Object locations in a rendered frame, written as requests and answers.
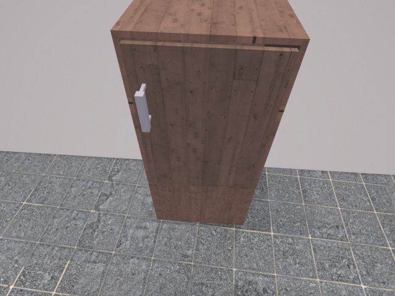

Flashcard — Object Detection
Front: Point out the cupboard door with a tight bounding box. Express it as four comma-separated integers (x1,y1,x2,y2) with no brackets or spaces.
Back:
119,40,299,190

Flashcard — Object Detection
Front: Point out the handle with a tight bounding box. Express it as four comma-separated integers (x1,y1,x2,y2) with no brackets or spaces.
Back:
135,84,152,133

